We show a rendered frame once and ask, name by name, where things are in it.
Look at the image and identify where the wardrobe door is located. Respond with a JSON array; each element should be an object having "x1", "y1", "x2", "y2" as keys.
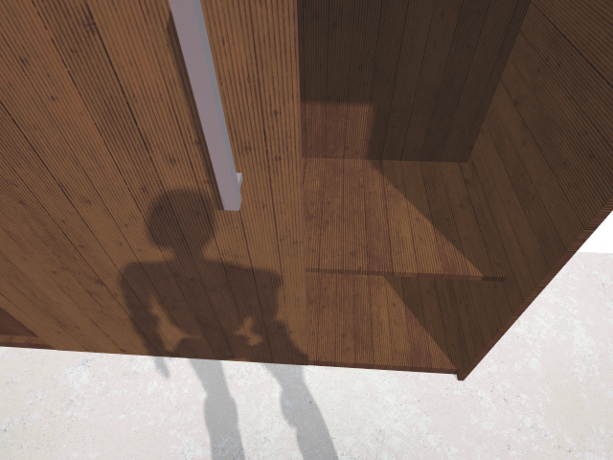
[
  {"x1": 0, "y1": 307, "x2": 39, "y2": 337},
  {"x1": 0, "y1": 0, "x2": 308, "y2": 365}
]

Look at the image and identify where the handle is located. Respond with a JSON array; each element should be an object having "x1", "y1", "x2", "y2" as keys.
[{"x1": 169, "y1": 0, "x2": 242, "y2": 211}]

